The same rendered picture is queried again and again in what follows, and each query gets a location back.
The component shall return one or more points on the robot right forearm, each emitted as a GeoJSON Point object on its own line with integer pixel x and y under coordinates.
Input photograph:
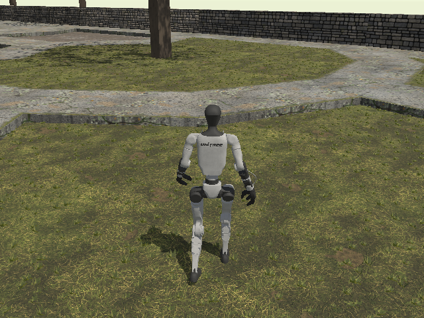
{"type": "Point", "coordinates": [246, 178]}

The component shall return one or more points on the left robot upper arm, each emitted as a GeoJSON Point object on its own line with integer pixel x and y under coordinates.
{"type": "Point", "coordinates": [188, 148]}

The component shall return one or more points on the robot left forearm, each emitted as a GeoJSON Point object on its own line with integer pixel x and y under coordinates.
{"type": "Point", "coordinates": [181, 171]}

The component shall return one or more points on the robot right thigh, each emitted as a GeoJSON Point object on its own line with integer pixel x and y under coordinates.
{"type": "Point", "coordinates": [227, 196]}

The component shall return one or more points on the robot left hand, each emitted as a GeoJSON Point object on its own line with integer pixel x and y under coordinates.
{"type": "Point", "coordinates": [179, 180]}

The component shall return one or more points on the robot left foot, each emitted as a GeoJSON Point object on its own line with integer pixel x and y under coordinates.
{"type": "Point", "coordinates": [194, 276]}

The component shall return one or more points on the right robot upper arm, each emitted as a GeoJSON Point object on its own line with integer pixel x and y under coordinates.
{"type": "Point", "coordinates": [236, 150]}

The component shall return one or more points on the robot right hand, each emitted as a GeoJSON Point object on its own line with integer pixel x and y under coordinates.
{"type": "Point", "coordinates": [252, 196]}

